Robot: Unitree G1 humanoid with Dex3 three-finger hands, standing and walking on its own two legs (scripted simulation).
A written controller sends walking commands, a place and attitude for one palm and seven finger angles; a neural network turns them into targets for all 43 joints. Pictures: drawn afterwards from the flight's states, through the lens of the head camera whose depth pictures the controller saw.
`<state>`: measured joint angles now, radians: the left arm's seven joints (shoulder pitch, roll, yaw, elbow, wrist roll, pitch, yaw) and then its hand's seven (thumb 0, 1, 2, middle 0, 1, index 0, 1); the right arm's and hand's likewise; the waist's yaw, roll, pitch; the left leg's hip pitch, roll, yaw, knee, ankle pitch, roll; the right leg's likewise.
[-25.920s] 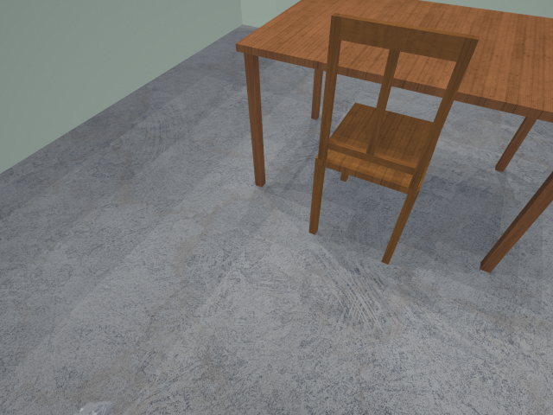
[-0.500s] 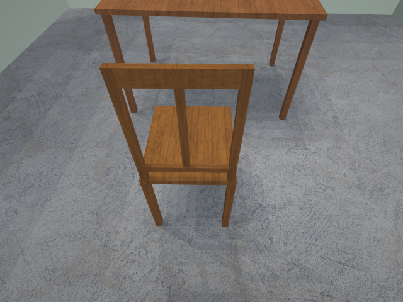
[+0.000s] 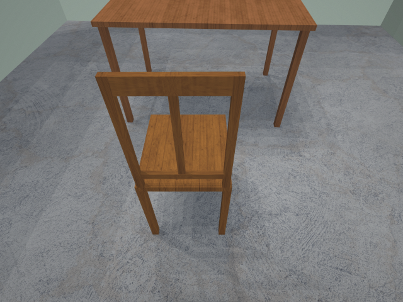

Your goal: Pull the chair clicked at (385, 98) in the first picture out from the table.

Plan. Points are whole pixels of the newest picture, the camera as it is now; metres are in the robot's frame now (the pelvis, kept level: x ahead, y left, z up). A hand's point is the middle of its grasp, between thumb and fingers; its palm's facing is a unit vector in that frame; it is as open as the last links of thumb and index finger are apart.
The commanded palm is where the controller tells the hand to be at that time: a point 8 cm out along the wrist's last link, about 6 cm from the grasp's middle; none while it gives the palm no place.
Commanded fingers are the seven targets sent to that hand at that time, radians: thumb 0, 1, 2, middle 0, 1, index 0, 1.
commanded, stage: let the arm hang, fingers relaxed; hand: left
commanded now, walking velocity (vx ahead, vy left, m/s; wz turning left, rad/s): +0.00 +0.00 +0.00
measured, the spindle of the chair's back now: (178, 139) +0.58 +0.11 -0.07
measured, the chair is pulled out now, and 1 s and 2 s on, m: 0.70 0.70 0.70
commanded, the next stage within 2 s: look to check the result in 0.04 s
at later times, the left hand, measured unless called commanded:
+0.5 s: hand out of the picture -0.02 +0.14 -0.17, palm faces +0.05 -0.98 -0.17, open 7.4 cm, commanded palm none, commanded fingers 0.00 0.90 0.90 -0.20 -0.30 -0.20 -0.30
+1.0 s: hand out of the picture -0.02 +0.13 -0.17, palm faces +0.06 -0.98 -0.17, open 7.4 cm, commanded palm none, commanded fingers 0.00 0.90 0.90 -0.20 -0.30 -0.20 -0.30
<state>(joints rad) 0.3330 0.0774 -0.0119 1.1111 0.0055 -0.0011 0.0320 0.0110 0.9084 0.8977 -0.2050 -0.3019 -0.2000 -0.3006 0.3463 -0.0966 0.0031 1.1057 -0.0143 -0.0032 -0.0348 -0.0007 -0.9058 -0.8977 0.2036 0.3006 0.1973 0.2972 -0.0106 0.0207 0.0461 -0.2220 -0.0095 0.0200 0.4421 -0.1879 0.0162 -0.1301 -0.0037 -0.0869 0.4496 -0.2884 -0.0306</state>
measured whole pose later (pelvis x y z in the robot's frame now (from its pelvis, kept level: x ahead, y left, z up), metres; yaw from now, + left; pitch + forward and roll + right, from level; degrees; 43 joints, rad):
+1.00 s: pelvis +0.01 -0.02 +0.00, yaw +0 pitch -2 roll +1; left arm 0.33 0.09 0.00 1.11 0.00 0.00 0.03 0.01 0.90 0.90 -0.20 -0.30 -0.20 -0.30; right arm 0.33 -0.11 0.00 1.12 -0.01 0.00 -0.04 0.00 -0.90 -0.90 0.20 0.30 0.20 0.30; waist -0.01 0.03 0.07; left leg -0.19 0.01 0.00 0.43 -0.19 -0.01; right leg -0.09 0.02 -0.10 0.43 -0.30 -0.06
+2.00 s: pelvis +0.02 -0.04 +0.00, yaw +0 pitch -3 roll +1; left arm 0.34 0.09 0.00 1.10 0.00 -0.01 0.04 0.01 0.90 0.90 -0.20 -0.30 -0.20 -0.30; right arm 0.33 -0.11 0.00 1.12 -0.01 0.00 -0.05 0.00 -0.91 -0.90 0.20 0.30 0.20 0.30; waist -0.01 0.03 0.07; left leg -0.17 0.03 0.00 0.42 -0.20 -0.04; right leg -0.07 0.04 -0.10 0.42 -0.30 -0.08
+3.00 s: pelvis +0.01 -0.03 +0.00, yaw +0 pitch -3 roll +1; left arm 0.34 0.09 0.00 1.10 0.00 -0.01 0.03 0.01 0.90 0.90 -0.20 -0.30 -0.20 -0.30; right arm 0.32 -0.11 0.00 1.12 -0.01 0.00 -0.05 0.00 -0.91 -0.90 0.20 0.30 0.20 0.30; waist -0.01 0.03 0.08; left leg -0.18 0.03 0.00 0.42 -0.19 -0.03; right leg -0.08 0.04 -0.10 0.42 -0.30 -0.08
